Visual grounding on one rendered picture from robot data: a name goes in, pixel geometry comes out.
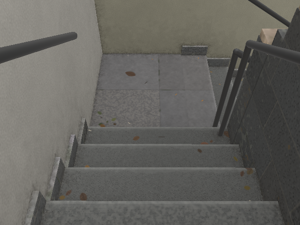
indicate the stairs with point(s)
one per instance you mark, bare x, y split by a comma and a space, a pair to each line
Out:
218, 77
160, 176

